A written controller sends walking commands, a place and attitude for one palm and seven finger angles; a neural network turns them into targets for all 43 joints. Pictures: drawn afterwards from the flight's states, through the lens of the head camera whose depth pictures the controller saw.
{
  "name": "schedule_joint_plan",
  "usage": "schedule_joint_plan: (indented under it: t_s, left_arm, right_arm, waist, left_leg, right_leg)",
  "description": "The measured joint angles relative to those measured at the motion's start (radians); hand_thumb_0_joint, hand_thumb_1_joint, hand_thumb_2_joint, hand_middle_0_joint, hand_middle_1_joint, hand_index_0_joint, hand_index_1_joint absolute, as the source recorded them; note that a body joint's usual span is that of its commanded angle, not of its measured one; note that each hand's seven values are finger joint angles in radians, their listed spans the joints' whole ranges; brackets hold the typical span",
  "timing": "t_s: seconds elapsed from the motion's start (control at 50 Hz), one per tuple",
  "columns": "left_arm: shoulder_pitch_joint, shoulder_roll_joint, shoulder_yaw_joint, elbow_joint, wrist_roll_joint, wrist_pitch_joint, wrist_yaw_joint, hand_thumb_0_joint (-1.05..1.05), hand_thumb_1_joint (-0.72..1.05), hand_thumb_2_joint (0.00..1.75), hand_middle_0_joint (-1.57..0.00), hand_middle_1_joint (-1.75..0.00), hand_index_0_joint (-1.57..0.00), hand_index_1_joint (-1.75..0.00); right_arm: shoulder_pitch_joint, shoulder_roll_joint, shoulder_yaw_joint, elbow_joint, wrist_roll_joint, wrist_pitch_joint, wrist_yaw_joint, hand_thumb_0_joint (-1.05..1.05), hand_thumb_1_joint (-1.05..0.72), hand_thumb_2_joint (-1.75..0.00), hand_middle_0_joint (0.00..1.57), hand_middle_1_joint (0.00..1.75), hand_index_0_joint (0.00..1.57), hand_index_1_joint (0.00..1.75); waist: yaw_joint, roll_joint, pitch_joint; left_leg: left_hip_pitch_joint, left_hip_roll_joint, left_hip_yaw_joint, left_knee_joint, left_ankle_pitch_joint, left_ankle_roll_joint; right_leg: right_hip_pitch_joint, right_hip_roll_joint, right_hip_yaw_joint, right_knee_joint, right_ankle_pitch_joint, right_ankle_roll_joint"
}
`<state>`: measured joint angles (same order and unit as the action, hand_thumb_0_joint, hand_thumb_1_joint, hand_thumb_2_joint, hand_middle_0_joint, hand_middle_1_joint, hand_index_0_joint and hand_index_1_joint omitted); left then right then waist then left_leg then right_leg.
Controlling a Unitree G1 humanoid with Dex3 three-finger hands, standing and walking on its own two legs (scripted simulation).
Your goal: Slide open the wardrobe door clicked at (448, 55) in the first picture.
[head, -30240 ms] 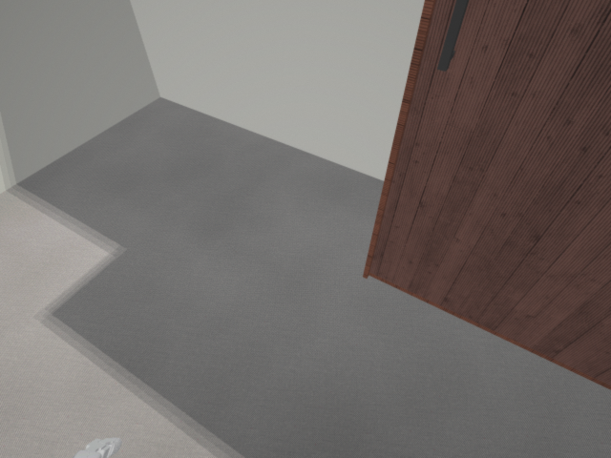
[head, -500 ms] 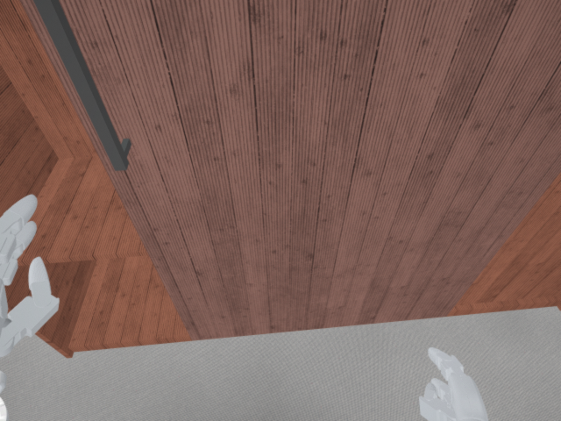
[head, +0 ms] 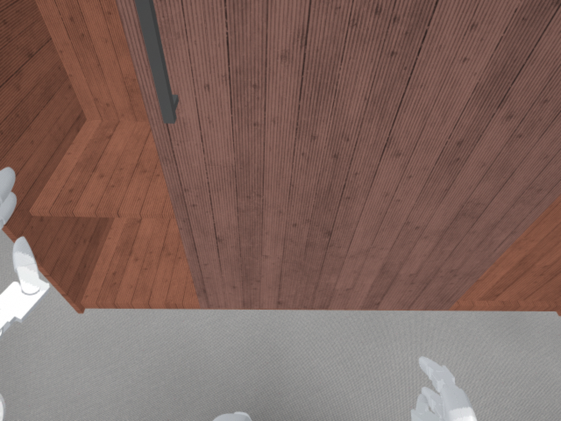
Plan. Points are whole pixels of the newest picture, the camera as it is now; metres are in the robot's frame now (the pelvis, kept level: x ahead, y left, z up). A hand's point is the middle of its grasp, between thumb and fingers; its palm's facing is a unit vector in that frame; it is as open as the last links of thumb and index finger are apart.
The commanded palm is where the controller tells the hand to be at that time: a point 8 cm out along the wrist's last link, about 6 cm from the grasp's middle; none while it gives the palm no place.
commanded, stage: step back with the hand held close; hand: left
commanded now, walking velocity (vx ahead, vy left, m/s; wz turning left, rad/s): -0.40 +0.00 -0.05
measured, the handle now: (155, 31) +0.55 +0.26 +0.27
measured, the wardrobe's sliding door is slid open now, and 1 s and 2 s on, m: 0.43 0.43 0.43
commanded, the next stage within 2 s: stop stepping back and stand still in 0.48 s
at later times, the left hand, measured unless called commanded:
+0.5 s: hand (42, 306) +0.17 +0.25 +0.17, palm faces +0.29 -0.87 -0.41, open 7.4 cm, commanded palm +0.09 +0.31 +0.19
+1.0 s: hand out of the picture +0.11 +0.27 +0.17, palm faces +0.31 -0.83 -0.47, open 7.4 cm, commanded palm +0.06 +0.32 +0.19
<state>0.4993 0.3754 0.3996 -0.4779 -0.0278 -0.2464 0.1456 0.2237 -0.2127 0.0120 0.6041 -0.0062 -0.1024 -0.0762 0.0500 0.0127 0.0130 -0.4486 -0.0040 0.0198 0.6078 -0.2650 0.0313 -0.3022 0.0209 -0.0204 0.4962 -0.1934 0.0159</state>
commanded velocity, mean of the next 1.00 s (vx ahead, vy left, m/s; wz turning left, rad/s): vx -0.20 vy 0.00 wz -0.01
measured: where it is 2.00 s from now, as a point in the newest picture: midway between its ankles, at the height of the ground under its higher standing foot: outside the picture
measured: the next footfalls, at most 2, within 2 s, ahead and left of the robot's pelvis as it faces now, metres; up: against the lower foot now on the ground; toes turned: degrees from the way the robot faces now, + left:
right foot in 0.34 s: -0.11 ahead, -0.07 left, +0.00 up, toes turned -3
left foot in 0.70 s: +0.02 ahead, +0.09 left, +0.00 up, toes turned -8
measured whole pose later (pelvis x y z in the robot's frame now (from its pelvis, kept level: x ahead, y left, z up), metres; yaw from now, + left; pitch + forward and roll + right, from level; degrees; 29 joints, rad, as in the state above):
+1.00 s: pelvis -0.10 +0.03 +0.01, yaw -5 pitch +1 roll -3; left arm 0.60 0.44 0.39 -0.50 -0.05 -0.24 0.12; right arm 0.25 -0.20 0.01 0.64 -0.01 -0.14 -0.06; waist 0.00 0.03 -0.05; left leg -0.42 -0.04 -0.03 0.54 -0.20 0.01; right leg -0.14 0.09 0.00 0.40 -0.29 -0.04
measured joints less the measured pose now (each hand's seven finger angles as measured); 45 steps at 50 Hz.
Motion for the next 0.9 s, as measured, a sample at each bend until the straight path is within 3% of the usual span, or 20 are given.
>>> schedule_joint_plan:
  t_s: [0.06,0.1,0.16,0.2,0.26,0.3,0.34,0.38,0.44,0.52,0.58,0.64,0.68,0.72,0.76,0.82,0.9]
  left_arm:
    - [-0.023,0.007,-0.014,0.002,-0.002,-0.004,0.008,0.01,0.89,0.89,-0.21,-0.30,-0.22,-0.30]
    - [-0.041,0.021,-0.009,0.011,0.001,-0.006,0.007,0.01,0.89,0.89,-0.21,-0.30,-0.22,-0.30]
    - [-0.062,0.051,0.017,0.013,0.011,-0.007,-0.009,0.01,0.89,0.89,-0.21,-0.30,-0.22,-0.30]
    - [-0.042,0.074,0.042,-0.004,0.005,-0.018,-0.014,0.01,0.89,0.89,-0.21,-0.30,-0.22,-0.30]
    - [0.020,0.086,0.066,-0.034,-0.019,-0.034,-0.010,0.01,0.89,0.89,-0.21,-0.30,-0.22,-0.30]
    - [0.044,0.088,0.068,-0.045,-0.030,-0.038,-0.007,0.01,0.89,0.89,-0.21,-0.30,-0.21,-0.30]
    - [0.037,0.099,0.070,-0.051,-0.033,-0.045,-0.006,0.01,0.89,0.89,-0.21,-0.30,-0.21,-0.30]
    - [-0.013,0.073,0.030,-0.025,-0.028,-0.049,-0.010,0.01,0.89,0.89,-0.21,-0.30,-0.21,-0.30]
    - [-0.058,0.061,-0.015,-0.007,-0.030,-0.030,-0.020,0.01,0.89,0.89,-0.21,-0.30,-0.21,-0.30]
    - [-0.016,0.098,0.008,-0.020,-0.051,-0.015,-0.038,0.01,0.89,0.89,-0.21,-0.30,-0.22,-0.30]
    - [0.044,0.143,0.053,-0.044,-0.064,-0.020,-0.039,0.01,0.89,0.89,-0.21,-0.30,-0.22,-0.30]
    - [0.115,0.141,0.062,-0.064,-0.052,-0.027,-0.024,0.01,0.89,0.89,-0.21,-0.30,-0.22,-0.30]
    - [0.117,0.108,0.042,-0.054,-0.035,-0.017,-0.014,0.01,0.89,0.89,-0.21,-0.30,-0.22,-0.30]
    - [0.045,0.075,0.016,-0.006,-0.019,-0.007,-0.007,0.01,0.88,0.89,-0.21,-0.30,-0.22,-0.30]
    - [-0.020,0.048,0.013,0.055,-0.014,0.006,-0.002,0.01,0.89,0.89,-0.21,-0.30,-0.22,-0.30]
    - [-0.044,0.025,0.018,0.077,-0.008,0.036,-0.002,0.01,0.89,0.89,-0.21,-0.30,-0.21,-0.30]
    - [0.043,0.047,0.021,-0.016,-0.006,0.030,-0.013,0.01,0.89,0.89,-0.21,-0.30,-0.21,-0.30]
  right_arm:
    - [-0.006,-0.004,-0.001,0.011,0.002,0.000,-0.004,0.02,-0.90,-0.90,0.21,0.30,0.21,0.30]
    - [-0.011,-0.003,-0.002,0.009,0.004,-0.002,-0.010,0.02,-0.90,-0.90,0.20,0.30,0.21,0.30]
    - [-0.006,0.009,-0.015,-0.004,-0.003,-0.018,-0.011,0.02,-0.91,-0.90,0.20,0.30,0.21,0.30]
    - [0.004,0.021,-0.021,-0.003,-0.007,-0.029,0.000,0.02,-0.91,-0.90,0.20,0.30,0.21,0.30]
    - [0.009,0.033,-0.019,0.006,-0.012,-0.041,0.017,0.02,-0.91,-0.90,0.20,0.30,0.20,0.30]
    - [0.000,0.036,-0.015,0.008,-0.017,-0.042,0.023,0.02,-0.90,-0.90,0.20,0.30,0.21,0.30]
    - [-0.027,0.038,-0.006,0.006,-0.020,-0.037,0.025,0.02,-0.90,-0.90,0.20,0.30,0.21,0.30]
    - [-0.064,0.025,-0.004,0.034,-0.023,-0.030,0.019,0.01,-0.90,-0.90,0.20,0.30,0.21,0.30]
    - [-0.074,0.028,-0.006,0.050,-0.010,-0.015,0.013,0.02,-0.90,-0.90,0.20,0.30,0.21,0.30]
    - [-0.050,0.047,-0.009,0.013,-0.013,0.013,0.012,0.02,-0.90,-0.90,0.21,0.30,0.21,0.30]
    - [-0.026,0.047,-0.014,-0.007,-0.011,0.019,0.018,0.02,-0.90,-0.90,0.20,0.30,0.21,0.30]
    - [0.017,0.026,-0.015,0.024,-0.012,0.015,0.020,0.02,-0.90,-0.90,0.20,0.30,0.21,0.30]
    - [0.054,0.001,-0.014,0.043,-0.008,0.008,0.010,0.02,-0.90,-0.90,0.20,0.30,0.21,0.30]
    - [0.062,-0.018,-0.021,0.069,0.000,-0.008,-0.010,0.02,-0.90,-0.90,0.20,0.30,0.20,0.30]
    - [0.044,-0.011,-0.019,0.091,0.007,-0.020,-0.019,0.02,-0.91,-0.90,0.20,0.30,0.20,0.30]
    - [0.038,0.010,-0.010,0.072,-0.001,-0.044,-0.013,0.02,-0.91,-0.90,0.20,0.30,0.20,0.30]
    - [0.040,0.029,0.004,0.009,-0.009,-0.065,0.010,0.02,-0.91,-0.90,0.20,0.30,0.20,0.30]
  waist:
    - [-0.009,-0.004,0.005]
    - [-0.025,-0.004,0.013]
    - [-0.054,0.011,0.019]
    - [-0.059,0.013,0.001]
    - [-0.044,0.004,-0.041]
    - [-0.026,-0.009,-0.056]
    - [0.002,-0.045,-0.049]
    - [0.006,-0.014,-0.021]
    - [-0.025,-0.003,-0.007]
    - [-0.079,-0.011,-0.021]
    - [-0.086,-0.020,-0.026]
    - [-0.052,-0.040,-0.060]
    - [-0.037,-0.034,-0.093]
    - [-0.042,-0.025,-0.088]
    - [-0.036,-0.041,-0.062]
    - [-0.053,-0.041,-0.046]
    - [-0.065,-0.048,-0.048]
  left_leg:
    - [-0.003,-0.004,-0.010,-0.002,0.043,0.009]
    - [-0.001,-0.001,-0.013,-0.023,0.092,0.034]
    - [-0.002,0.012,-0.031,-0.074,0.166,0.057]
    - [-0.007,0.023,-0.034,-0.115,0.207,0.055]
    - [-0.016,0.032,-0.015,-0.184,0.247,0.042]
    - [-0.027,0.032,0.011,-0.216,0.272,0.032]
    - [-0.057,0.022,0.063,-0.202,0.278,0.023]
    - [-0.067,0.043,0.066,-0.175,0.274,0.014]
    - [-0.049,0.041,0.058,-0.185,0.289,0.024]
    - [-0.034,0.030,0.046,-0.250,0.323,0.008]
    - [-0.071,0.025,0.032,-0.203,0.205,-0.035]
    - [-0.089,-0.003,-0.001,0.035,0.036,-0.067]
    - [-0.016,-0.010,-0.020,0.038,0.004,-0.061]
    - [0.005,-0.027,-0.040,-0.018,0.082,0.003]
    - [0.022,-0.042,-0.030,-0.053,0.113,0.037]
    - [0.057,-0.043,-0.036,-0.153,0.159,0.028]
    - [0.059,-0.053,-0.021,-0.208,0.187,0.012]
  right_leg:
    - [-0.003,0.005,0.005,-0.001,0.009,0.008]
    - [-0.015,0.017,0.014,0.024,-0.047,0.010]
    - [-0.040,0.065,0.032,0.209,-0.134,-0.001]
    - [-0.012,0.083,0.026,0.252,-0.194,-0.013]
    - [0.081,0.077,0.005,0.136,-0.258,-0.033]
    - [0.157,0.059,0.008,-0.017,-0.216,-0.045]
    - [0.197,0.017,0.047,-0.128,-0.145,-0.063]
    - [0.187,0.030,0.052,-0.111,-0.133,-0.023]
    - [0.185,0.032,0.042,-0.068,-0.156,0.008]
    - [0.162,0.034,0.032,-0.040,-0.200,-0.034]
    - [0.147,0.025,0.018,-0.059,-0.132,-0.040]
    - [0.139,0.012,0.048,-0.039,-0.130,-0.005]
    - [0.131,0.011,0.059,-0.020,-0.148,0.009]
    - [0.116,0.003,0.041,0.011,-0.164,0.019]
    - [0.105,0.003,0.061,0.035,-0.181,-0.001]
    - [0.098,0.037,0.053,0.055,-0.209,-0.027]
    - [0.153,0.045,0.026,-0.098,-0.123,-0.056]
